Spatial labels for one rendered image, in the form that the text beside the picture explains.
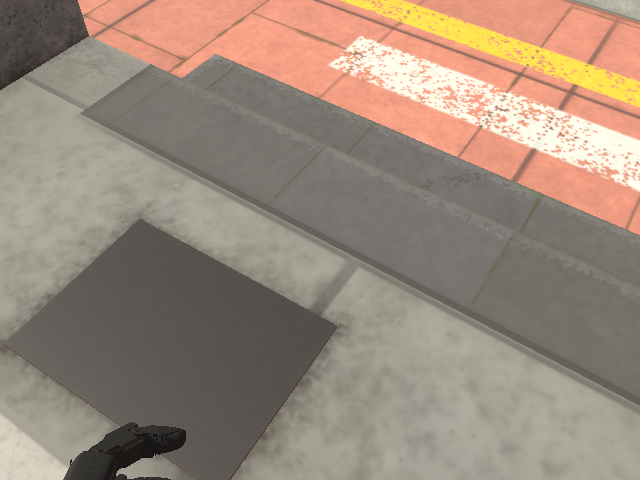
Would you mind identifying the left robot hand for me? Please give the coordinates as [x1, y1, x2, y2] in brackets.
[63, 422, 186, 480]

